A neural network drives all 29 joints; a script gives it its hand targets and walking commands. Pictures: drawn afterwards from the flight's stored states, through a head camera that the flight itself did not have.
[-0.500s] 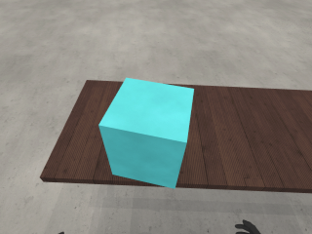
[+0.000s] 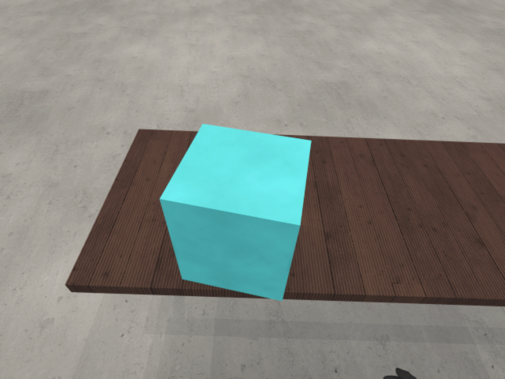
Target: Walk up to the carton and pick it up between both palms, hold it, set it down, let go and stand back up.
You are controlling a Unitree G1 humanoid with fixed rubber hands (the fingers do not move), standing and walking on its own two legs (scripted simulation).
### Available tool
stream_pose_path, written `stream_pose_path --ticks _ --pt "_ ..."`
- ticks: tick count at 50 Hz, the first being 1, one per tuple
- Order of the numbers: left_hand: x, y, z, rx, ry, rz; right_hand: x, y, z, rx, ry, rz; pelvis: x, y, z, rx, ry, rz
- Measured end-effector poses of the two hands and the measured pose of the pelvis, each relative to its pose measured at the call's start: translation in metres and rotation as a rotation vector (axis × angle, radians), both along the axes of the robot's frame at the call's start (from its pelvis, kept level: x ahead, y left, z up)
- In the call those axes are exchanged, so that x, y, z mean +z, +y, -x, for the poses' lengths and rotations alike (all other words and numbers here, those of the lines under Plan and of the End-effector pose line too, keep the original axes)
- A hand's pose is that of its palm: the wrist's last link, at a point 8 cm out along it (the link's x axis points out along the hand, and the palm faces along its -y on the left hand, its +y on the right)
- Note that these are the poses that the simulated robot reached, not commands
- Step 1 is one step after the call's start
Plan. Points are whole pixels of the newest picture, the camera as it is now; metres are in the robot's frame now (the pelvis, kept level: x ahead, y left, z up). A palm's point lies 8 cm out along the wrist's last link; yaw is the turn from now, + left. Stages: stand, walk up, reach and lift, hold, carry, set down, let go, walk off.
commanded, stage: stand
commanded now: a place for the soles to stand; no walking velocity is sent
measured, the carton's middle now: (243, 213) +0.43 +0.02 +0.00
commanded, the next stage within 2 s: reach and lift in 0.02 s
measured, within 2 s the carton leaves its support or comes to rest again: neither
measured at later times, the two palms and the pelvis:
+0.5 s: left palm (90, 361) +0.19 +0.25 -0.06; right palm out of the picture +0.16 -0.23 -0.05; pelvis +0.02 +0.00 +0.01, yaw -2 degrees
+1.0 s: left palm (79, 351) +0.20 +0.26 -0.03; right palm (380, 356) +0.19 -0.19 -0.02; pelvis +0.04 +0.01 +0.01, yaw -2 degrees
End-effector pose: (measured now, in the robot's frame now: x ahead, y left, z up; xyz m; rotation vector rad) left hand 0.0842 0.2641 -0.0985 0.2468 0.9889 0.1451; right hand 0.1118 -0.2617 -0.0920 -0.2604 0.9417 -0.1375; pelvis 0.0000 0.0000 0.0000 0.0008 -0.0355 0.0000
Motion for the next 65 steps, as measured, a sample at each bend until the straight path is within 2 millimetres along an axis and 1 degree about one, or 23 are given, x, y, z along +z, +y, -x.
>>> stream_pose_path --ticks 2,3,5,7,9,11,13,15,20,26,32,37,42,52,60,65 --pt "-0.002 0.001 -0.002 0.009 0.016 -0.006 -0.002 -0.002 -0.001 0.007 -0.011 0.01 -0.001 0.0 0.001 -0.002 0.004 0.001" --pt "-0.004 0.002 -0.007 0.019 0.035 -0.018 -0.005 -0.003 -0.005 0.011 -0.03 0.015 -0.003 -0.001 0.002 -0.002 0.003 0.002" --pt "-0.005 0.003 -0.025 0.028 0.043 -0.035 -0.009 -0.004 -0.015 0.015 -0.072 0.01 -0.007 -0.002 0.007 -0.001 -0.01 0.002" --pt "0.001 -0.002 -0.049 0.023 0.006 -0.03 -0.007 -0.001 -0.026 0.021 -0.119 0.001 -0.009 -0.004 0.009 -0.002 -0.029 0.002" --pt "0.011 -0.011 -0.071 0.011 -0.05 -0.01 0.0 0.004 -0.034 0.022 -0.161 -0.009 -0.006 -0.007 0.007 -0.005 -0.052 -0.002" --pt "0.022 -0.019 -0.088 -0.002 -0.097 0.016 0.011 0.008 -0.039 0.021 -0.198 -0.015 -0.001 -0.008 0.003 -0.007 -0.069 -0.003" --pt "0.029 -0.025 -0.098 -0.011 -0.125 0.037 0.021 0.011 -0.041 0.015 -0.228 -0.014 0.004 -0.01 -0.002 -0.01 -0.079 -0.004" --pt "0.033 -0.027 -0.103 -0.013 -0.138 0.051 0.028 0.013 -0.042 0.007 -0.248 -0.01 0.007 -0.01 -0.007 -0.015 -0.087 -0.005" --pt "0.036 -0.021 -0.106 -0.007 -0.161 0.067 0.038 0.02 -0.045 -0.008 -0.277 -0.007 0.011 -0.007 -0.014 -0.028 -0.094 -0.003" --pt "0.041 -0.011 -0.107 -0.012 -0.21 0.079 0.044 0.038 -0.054 -0.026 -0.322 -0.035 0.013 -0.001 -0.021 -0.038 -0.082 0.001" --pt "0.048 -0.007 -0.112 -0.033 -0.271 0.098 0.047 0.054 -0.064 -0.044 -0.372 -0.067 0.014 0.007 -0.028 -0.043 -0.075 0.006" --pt "0.055 -0.006 -0.116 -0.052 -0.332 0.12 0.052 0.062 -0.072 -0.062 -0.421 -0.083 0.015 0.011 -0.033 -0.042 -0.076 0.01" --pt "0.061 -0.006 -0.117 -0.064 -0.389 0.139 0.058 0.066 -0.075 -0.077 -0.464 -0.098 0.015 0.013 -0.036 -0.042 -0.083 0.013" --pt "0.074 -0.006 -0.11 -0.091 -0.491 0.175 0.071 0.079 -0.075 -0.107 -0.558 -0.134 0.014 0.01 -0.035 -0.036 -0.093 0.015" --pt "0.085 -0.007 -0.104 -0.117 -0.569 0.197 0.08 0.092 -0.07 -0.14 -0.622 -0.159 0.013 0.009 -0.027 -0.03 -0.1 0.017" --pt "0.093 -0.006 -0.107 -0.128 -0.622 0.207 0.087 0.099 -0.071 -0.155 -0.665 -0.169 0.012 0.01 -0.022 -0.028 -0.103 0.018"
